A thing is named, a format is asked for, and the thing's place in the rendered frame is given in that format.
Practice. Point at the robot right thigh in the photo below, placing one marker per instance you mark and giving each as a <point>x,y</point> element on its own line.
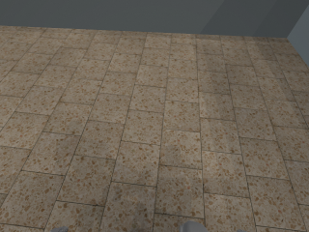
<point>192,226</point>

